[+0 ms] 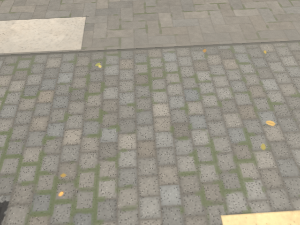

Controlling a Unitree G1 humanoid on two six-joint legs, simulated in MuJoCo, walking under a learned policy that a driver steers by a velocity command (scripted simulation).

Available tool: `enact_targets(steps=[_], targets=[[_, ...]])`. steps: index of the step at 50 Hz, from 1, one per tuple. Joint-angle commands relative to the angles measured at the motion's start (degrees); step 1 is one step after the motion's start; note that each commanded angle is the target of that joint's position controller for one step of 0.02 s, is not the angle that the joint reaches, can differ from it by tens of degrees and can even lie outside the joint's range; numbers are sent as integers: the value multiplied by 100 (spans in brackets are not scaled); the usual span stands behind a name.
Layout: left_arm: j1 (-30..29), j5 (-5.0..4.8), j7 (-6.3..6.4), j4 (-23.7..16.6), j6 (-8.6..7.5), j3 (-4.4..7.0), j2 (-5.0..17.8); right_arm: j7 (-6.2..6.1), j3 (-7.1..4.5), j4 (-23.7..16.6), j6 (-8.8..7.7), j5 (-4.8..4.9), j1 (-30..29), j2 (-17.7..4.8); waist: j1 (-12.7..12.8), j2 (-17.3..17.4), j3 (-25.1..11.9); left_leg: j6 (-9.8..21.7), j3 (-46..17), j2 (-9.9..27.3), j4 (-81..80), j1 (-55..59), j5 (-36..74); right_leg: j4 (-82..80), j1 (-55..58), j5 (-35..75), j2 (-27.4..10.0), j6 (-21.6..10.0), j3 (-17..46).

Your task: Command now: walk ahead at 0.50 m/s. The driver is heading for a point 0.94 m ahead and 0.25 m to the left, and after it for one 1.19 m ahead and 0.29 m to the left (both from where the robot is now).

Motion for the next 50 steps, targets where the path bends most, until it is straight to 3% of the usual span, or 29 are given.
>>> enact_targets(steps=[1,4,5,6,7,8,9,10,11,13,16,19,24,29,32,34,35,36,37,38,39,40,42,46,50], targets=[[403,40,61,-75,-27,126,793,-15,-26,-505,-101,14,-652,-301,1,-622,366,139,203,-215,-440,-55,-25,-75,70,3062,-1687,-635,698],[198,76,117,-71,-3,164,914,-60,-97,-453,-178,5,-265,-436,-296,-663,179,419,282,-487,-800,657,-656,639,370,4529,-1806,-515,568],[120,82,121,-73,13,180,965,-99,-156,-269,-215,-4,313,-524,-542,-671,-116,531,342,-676,-961,1333,-785,1309,361,5128,-1750,-445,501],[9,56,110,-102,38,175,956,-147,-235,68,-270,-45,1283,-638,-949,-495,-608,672,377,-762,-1318,2502,-510,2393,18,4972,-1529,-331,308],[0,-6,89,-268,34,116,792,-211,-363,293,-317,-190,2304,-1057,-1268,-71,-1286,961,-750,285,-1358,4032,-844,4002,-1157,3211,-1258,-223,137],[726,-223,19,-341,48,31,231,-185,-502,333,-291,-234,2571,-1605,-923,1273,-1913,1790,-3661,1913,-2008,5433,-1223,6175,-3223,-1122,-106,25,-47],[349,-60,31,-308,69,173,770,-132,-464,268,-206,4,2086,-1353,-833,428,-1636,1694,-4016,1694,-2420,4997,-1617,6651,-3740,-1342,-296,-75,808],[-170,-32,12,-485,56,199,778,-120,-362,166,-206,56,1451,-1009,-614,185,-754,1508,-3059,1530,-2506,4173,-1611,6551,-3983,-821,-585,-102,807],[-448,-16,-4,-541,30,182,685,-98,-273,147,-252,37,1181,-675,-509,-111,-347,1349,-2469,1278,-2720,3500,-1053,6237,-3847,-449,-779,-93,790],[-391,116,-52,-512,154,177,505,-141,-165,286,-329,50,1133,-344,-194,44,-127,1023,-1613,820,-2947,2761,-370,5692,-3330,-198,-1003,2,751],[-504,151,-132,-556,310,174,378,-169,-168,492,-443,79,1582,-478,-97,62,-92,1018,-1154,662,-3099,2645,307,5349,-3331,-2,-1036,149,585],[-1266,143,-165,-822,377,173,449,-174,-173,574,-444,86,1893,-589,-209,70,147,989,-922,565,-3328,2785,321,4789,-3948,581,-1172,297,437],[-2337,61,-183,-1189,350,98,387,-182,-118,689,-426,83,2384,-542,-475,112,293,841,-569,407,-3319,3193,1057,3396,-4107,1315,-1067,396,174],[-3003,47,-163,-1453,292,55,412,-243,-107,864,-396,18,2801,-568,-664,188,384,915,-479,607,-3036,4018,1772,2560,-4094,1236,-854,201,8],[-2803,42,-133,-1475,217,98,509,-291,-136,889,-376,-18,2636,-668,-441,234,286,849,-373,737,-2482,4302,3055,2192,-3528,652,-629,-65,-72],[-1649,62,-50,-1116,138,212,685,-286,-154,889,-349,-4,2485,-738,51,193,-293,701,-271,587,-1134,4141,4140,1768,-2046,537,-275,-295,-182],[-632,158,10,-823,68,314,914,-268,-124,819,-347,54,2375,-681,464,30,-842,603,-175,369,65,3282,3224,1592,-554,764,-636,-480,208],[184,318,72,-737,40,469,1527,-206,-11,570,-352,256,2586,-249,526,-893,-1689,373,147,-258,2071,1515,600,1379,1185,95,-2302,-926,2303],[23,176,-5,-758,135,511,1613,-220,-97,634,-321,277,2920,-365,299,-1341,-2100,363,-223,-972,3456,467,-2759,645,1462,7,-3137,-1347,4217],[-651,41,-34,-873,178,432,1290,-242,-189,589,-265,148,2459,-650,59,-587,-1212,423,-622,-520,3652,138,-2296,517,602,-433,-2874,-1137,3442],[-1138,18,-51,-955,145,317,876,-209,-169,499,-276,110,2087,-514,-53,-362,-489,415,-617,-307,3395,133,-1853,219,-300,-405,-2642,-955,2679],[-1347,36,-47,-943,103,248,638,-189,-163,500,-248,95,1994,-357,-219,-331,-99,411,-593,-129,3042,307,-1599,-20,-886,-185,-2361,-673,2070],[-1243,26,23,-802,14,179,444,-109,-177,528,-91,-42,2109,-224,-440,-564,59,324,-562,-5,2742,668,-1379,-190,-1403,422,-2027,-394,1257],[-791,2,55,-672,-134,227,669,-11,-205,270,77,-35,1563,-166,-483,-520,122,223,-423,75,2506,70,-766,-302,-1222,1336,-1941,-336,467],[-472,13,80,-595,-141,194,623,59,-174,-81,83,-10,684,-171,-346,-558,300,139,-196,53,1499,-363,-5,-297,-964,1976,-1769,-240,-159]])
